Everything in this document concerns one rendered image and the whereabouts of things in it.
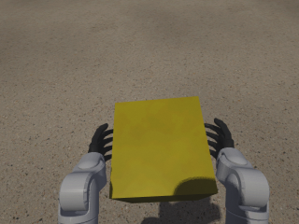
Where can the robot left forearm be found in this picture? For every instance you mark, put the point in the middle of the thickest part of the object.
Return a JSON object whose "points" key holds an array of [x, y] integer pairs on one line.
{"points": [[78, 201]]}

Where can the robot left hand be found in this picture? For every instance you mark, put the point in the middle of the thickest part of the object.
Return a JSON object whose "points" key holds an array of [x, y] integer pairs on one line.
{"points": [[98, 142]]}

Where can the robot right hand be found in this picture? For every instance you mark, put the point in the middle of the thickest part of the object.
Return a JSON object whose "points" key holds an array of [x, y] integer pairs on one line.
{"points": [[223, 137]]}

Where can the carton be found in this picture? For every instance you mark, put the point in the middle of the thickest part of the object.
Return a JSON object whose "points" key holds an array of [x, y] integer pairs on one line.
{"points": [[160, 152]]}

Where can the robot right forearm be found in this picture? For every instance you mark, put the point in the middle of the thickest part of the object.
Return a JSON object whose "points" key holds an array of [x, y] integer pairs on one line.
{"points": [[247, 189]]}

